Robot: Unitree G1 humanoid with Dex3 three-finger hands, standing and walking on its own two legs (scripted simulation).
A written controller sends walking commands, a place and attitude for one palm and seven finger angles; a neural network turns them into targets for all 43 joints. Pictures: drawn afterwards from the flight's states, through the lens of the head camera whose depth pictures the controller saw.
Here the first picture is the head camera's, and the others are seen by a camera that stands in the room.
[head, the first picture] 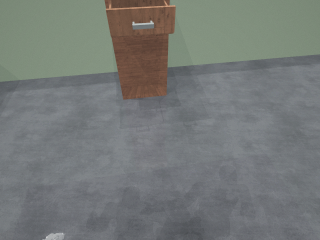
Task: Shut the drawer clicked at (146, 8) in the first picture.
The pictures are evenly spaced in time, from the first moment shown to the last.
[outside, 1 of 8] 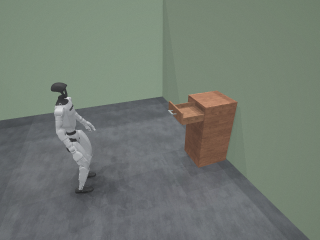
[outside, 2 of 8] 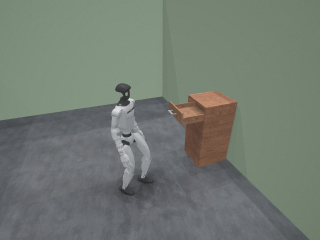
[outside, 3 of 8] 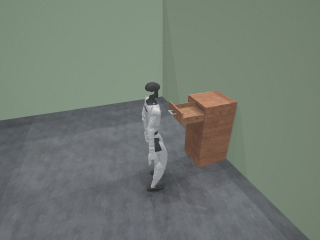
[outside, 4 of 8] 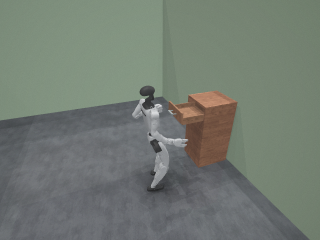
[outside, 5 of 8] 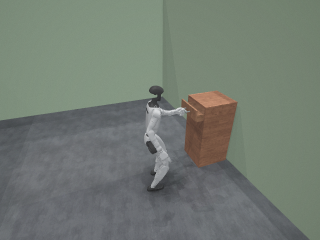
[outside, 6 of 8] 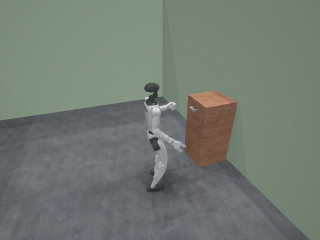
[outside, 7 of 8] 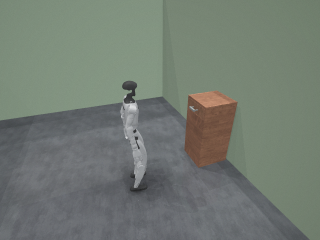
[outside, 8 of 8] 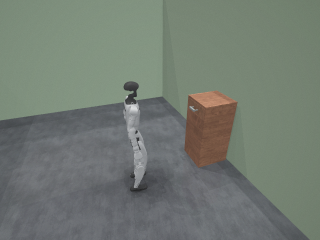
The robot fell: no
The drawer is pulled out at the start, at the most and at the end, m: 0.29 0.29 0.00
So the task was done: yes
